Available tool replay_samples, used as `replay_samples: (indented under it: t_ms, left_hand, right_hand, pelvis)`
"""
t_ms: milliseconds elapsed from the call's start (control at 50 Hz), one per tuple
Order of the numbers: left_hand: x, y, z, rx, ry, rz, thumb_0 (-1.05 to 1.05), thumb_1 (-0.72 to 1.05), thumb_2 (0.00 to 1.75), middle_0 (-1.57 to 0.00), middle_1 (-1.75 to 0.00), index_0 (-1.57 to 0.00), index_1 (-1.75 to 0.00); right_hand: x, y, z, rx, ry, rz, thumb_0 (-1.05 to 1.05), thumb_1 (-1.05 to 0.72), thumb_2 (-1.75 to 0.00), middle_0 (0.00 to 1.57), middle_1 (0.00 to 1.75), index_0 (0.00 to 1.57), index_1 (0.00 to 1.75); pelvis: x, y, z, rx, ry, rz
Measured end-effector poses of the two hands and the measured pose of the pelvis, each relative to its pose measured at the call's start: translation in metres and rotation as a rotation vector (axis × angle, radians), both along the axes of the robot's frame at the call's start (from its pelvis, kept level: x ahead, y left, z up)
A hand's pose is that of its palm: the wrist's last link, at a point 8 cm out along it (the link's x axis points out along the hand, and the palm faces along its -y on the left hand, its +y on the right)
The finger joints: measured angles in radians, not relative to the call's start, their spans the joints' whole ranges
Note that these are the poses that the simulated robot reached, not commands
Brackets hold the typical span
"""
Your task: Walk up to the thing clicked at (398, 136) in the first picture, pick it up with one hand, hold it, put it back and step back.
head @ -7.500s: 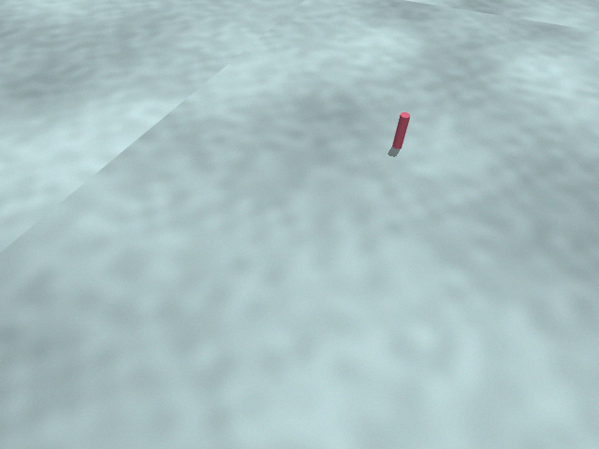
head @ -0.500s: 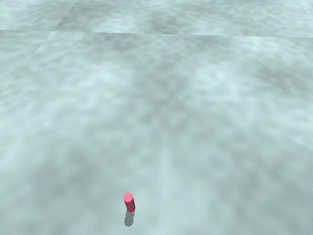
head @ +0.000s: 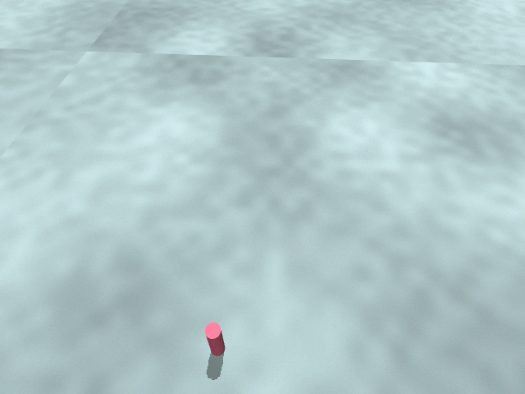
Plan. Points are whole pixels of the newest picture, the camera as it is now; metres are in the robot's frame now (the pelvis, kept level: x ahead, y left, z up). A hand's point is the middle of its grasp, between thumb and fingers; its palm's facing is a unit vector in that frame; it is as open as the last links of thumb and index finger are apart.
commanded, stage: stand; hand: left
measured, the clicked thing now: (215, 340) +0.40 +0.15 -0.69
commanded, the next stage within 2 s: go down in 1.06 s
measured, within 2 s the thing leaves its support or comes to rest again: neither
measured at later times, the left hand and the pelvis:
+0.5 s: hand out of the picture +0.07 +0.26 -0.16, palm faces -0.02 -0.94 -0.34, open 7.4 cm; pelvis +0.00 +0.00 +0.00, yaw +0 degrees
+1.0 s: hand out of the picture +0.06 +0.26 -0.16, palm faces -0.03 -0.94 -0.34, open 7.4 cm; pelvis +0.00 +0.01 +0.00, yaw +0 degrees
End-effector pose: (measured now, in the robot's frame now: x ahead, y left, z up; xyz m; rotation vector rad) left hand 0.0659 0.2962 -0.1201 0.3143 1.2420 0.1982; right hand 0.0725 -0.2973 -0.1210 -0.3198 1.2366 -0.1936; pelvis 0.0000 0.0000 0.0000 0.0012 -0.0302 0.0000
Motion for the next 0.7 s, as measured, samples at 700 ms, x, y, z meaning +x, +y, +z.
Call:
replay_samples:
  t_ms: [700]
  left_hand:
    - [-0.0014, 0.0048, -0.0001, -0.001, -0.003, -0.004, 0.01, 0.91, 0.89, -0.20, -0.30, -0.21, -0.30]
  right_hand:
    - [-0.0010, 0.0052, 0.0007, 0.000, -0.006, 0.000, 0.01, -0.90, -0.90, 0.20, 0.30, 0.21, 0.30]
  pelvis:
    - [0.0001, 0.0047, 0.0000, 0.001, -0.005, -0.002]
